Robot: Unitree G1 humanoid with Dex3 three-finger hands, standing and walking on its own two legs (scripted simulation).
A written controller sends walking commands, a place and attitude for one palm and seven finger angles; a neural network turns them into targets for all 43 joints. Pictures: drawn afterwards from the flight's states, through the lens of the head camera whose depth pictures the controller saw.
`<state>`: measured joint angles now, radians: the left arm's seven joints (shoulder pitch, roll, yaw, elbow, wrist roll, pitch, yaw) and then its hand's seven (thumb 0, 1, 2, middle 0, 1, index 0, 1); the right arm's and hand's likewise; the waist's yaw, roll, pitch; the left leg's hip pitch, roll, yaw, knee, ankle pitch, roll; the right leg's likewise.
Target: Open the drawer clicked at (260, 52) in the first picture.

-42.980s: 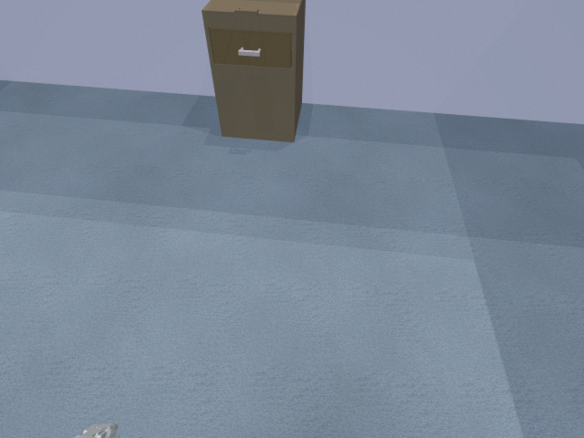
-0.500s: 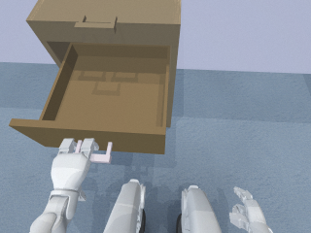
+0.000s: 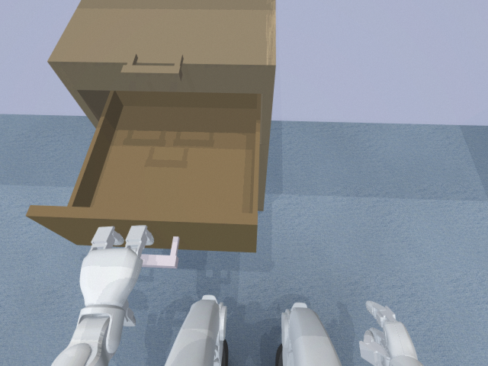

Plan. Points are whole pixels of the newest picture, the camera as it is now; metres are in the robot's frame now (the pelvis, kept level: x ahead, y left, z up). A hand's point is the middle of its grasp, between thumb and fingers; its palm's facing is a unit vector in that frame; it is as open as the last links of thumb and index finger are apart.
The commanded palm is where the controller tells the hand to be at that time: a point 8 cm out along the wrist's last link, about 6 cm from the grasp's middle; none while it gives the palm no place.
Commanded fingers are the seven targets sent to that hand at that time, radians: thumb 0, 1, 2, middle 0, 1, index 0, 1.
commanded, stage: lift the hand off the handle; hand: left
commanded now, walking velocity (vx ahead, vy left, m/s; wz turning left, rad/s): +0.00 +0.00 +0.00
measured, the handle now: (151, 250) +0.31 +0.20 -0.09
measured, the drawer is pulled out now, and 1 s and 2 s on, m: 0.29 0.29 0.29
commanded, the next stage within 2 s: draw the hand back to the body in 1.78 s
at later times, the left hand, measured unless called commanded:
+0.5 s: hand (116, 272) +0.26 +0.23 -0.04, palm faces -0.07 -0.06 -1.00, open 13.7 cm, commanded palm +0.25 +0.23 +0.02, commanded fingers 0.00 -0.50 0.30 -0.30 -1.20 -0.30 -1.20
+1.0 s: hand (102, 266) +0.26 +0.24 +0.00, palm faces -0.05 -0.07 -1.00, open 13.7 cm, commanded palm +0.25 +0.23 +0.06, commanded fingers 0.00 -0.50 0.30 -0.30 -1.20 -0.30 -1.20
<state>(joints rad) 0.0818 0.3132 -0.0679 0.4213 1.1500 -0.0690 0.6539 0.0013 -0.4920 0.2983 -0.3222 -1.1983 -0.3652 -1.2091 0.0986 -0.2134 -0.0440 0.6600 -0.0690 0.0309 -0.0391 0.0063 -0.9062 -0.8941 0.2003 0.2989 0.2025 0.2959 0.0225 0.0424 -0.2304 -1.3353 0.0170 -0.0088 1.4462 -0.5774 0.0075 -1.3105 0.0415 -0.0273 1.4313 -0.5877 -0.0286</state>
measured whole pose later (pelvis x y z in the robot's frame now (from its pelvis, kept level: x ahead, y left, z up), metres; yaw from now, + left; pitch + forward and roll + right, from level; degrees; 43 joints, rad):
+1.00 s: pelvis +0.02 +0.00 +0.05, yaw +0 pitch +21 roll -1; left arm 0.21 0.33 -0.05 0.30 1.11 -0.06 0.60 0.00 -0.49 0.30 -0.32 -1.20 -0.35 -1.21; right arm 0.14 -0.23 -0.04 0.60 -0.06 0.06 -0.02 0.01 -0.91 -0.89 0.20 0.30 0.20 0.30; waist 0.01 0.05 -0.21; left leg -1.05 0.02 0.00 1.22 -0.53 0.01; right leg -1.03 0.04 -0.01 1.20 -0.54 -0.02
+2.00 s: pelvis +0.04 +0.00 +0.09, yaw -1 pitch +15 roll +0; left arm 0.36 0.33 -0.07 0.12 1.09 -0.05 0.54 0.00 -0.49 0.30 -0.32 -1.20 -0.32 -1.20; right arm 0.19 -0.23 -0.04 0.54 -0.05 0.09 0.01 0.01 -0.91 -0.89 0.20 0.30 0.20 0.30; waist 0.03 0.06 -0.18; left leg -0.80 0.02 0.02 1.03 -0.50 0.01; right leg -0.79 0.05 0.02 1.03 -0.50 -0.03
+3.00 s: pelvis +0.08 +0.00 +0.16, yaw +2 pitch -1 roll +0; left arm 0.59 0.31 0.20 -0.42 -0.05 -0.06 0.12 0.00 0.11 0.56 -0.27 -0.80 -0.27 -0.81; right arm 0.22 -0.22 0.02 0.59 0.01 -0.13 -0.10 0.01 -0.90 -0.89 0.20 0.30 0.20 0.30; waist 0.04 0.08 -0.01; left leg -0.17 -0.01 -0.02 0.50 -0.31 0.01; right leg -0.14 0.01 -0.01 0.48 -0.32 -0.02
